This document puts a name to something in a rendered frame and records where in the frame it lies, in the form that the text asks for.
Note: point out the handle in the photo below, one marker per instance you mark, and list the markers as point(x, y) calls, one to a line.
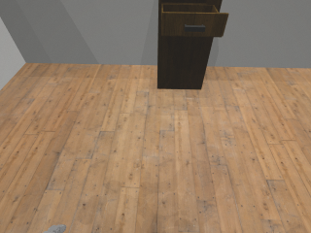
point(195, 28)

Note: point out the cabinet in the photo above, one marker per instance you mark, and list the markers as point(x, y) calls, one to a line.
point(182, 60)

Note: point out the drawer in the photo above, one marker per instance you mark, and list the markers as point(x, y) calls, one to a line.
point(174, 17)

